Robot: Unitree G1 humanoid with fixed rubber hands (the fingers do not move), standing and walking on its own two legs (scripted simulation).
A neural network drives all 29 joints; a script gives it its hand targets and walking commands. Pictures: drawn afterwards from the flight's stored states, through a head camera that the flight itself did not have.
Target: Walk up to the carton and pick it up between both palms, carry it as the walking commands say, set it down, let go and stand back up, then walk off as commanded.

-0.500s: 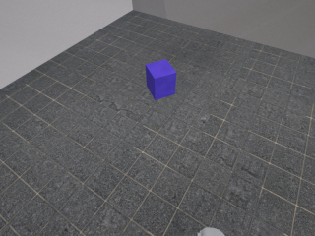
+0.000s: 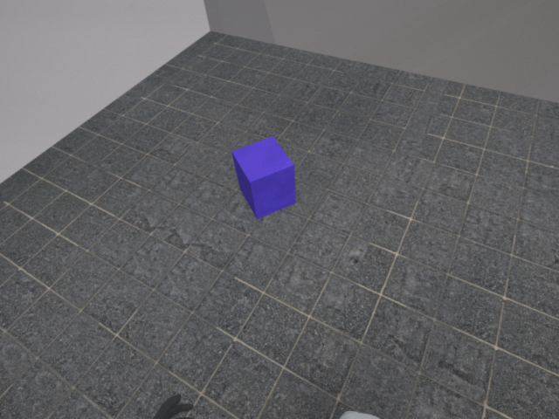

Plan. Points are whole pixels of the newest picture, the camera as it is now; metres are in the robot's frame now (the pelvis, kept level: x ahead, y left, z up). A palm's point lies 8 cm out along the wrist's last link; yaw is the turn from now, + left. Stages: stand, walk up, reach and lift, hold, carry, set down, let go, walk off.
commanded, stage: walk up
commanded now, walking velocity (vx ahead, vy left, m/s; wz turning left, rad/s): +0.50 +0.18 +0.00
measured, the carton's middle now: (264, 178) +1.15 +0.03 -0.64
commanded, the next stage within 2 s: none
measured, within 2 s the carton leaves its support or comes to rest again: neither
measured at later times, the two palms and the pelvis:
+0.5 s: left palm out of the picture +0.12 +0.28 -0.13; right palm (349, 261) +0.41 -0.14 -0.14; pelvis +0.27 +0.08 -0.01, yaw -1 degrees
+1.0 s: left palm (159, 171) +0.71 +0.27 -0.11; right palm (346, 283) +0.36 -0.12 -0.11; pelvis +0.52 +0.07 +0.01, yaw +1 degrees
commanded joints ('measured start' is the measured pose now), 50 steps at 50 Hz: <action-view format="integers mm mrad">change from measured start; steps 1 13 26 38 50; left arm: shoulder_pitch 171 408 346 63 -178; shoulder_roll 178 156 127 89 91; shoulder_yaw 45 22 29 28 16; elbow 16 79 26 -25 -88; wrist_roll -10 -5 -12 12 1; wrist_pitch -4 -28 -11 62 21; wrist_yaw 14 19 32 -25 -26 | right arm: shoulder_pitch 29 -314 97 24 158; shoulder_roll -42 -93 -306 -153 -159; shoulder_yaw -23 -9 -65 -1 -6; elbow -79 -219 -100 -96 -26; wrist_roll -18 -22 -7 1 0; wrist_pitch -7 46 -25 -69 -45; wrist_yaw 8 64 -6 -11 -22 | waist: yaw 80 120 -36 53 2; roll -37 -170 214 76 151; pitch -61 109 -290 94 10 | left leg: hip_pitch -295 -424 572 126 349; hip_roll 92 82 362 226 223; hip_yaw -82 41 -420 -95 -6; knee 150 -269 -766 -950 -804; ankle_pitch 201 483 413 503 950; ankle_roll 12 -50 220 116 103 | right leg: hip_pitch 241 257 -249 -240 -99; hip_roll -296 -240 -81 -106 -1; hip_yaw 333 140 133 61 -21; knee -340 -440 692 356 -42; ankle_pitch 162 186 -323 84 34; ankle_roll -11 -4 76 117 57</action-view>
